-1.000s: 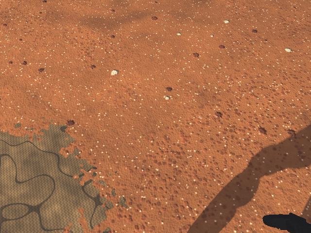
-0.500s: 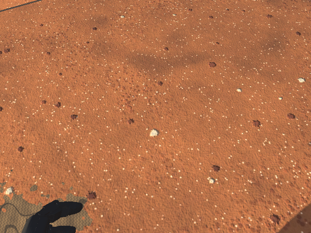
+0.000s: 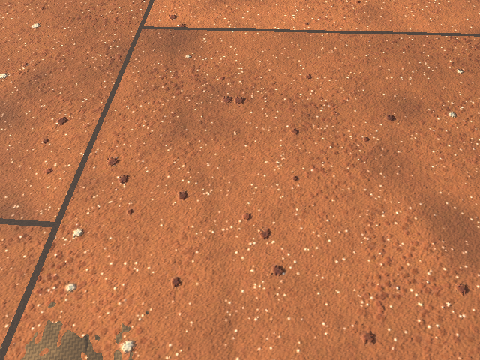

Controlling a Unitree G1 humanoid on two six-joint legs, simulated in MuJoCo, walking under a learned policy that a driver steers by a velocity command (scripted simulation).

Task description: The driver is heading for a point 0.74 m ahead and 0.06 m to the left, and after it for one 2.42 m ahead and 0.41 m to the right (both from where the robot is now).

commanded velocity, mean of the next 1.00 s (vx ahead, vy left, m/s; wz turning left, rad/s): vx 1.00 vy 0.00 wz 0.24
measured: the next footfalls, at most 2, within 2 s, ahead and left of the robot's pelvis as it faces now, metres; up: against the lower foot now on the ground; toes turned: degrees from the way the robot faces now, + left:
right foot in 0.28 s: +0.47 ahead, -0.18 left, +0.00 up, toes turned +18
left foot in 0.70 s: +0.76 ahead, +0.18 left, +0.00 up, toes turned +23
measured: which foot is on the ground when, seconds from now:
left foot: down 0.00-0.26, up 0.28-0.68, down 0.70-1.00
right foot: up 0.00-0.26, down 0.28-0.72, up 0.74-1.00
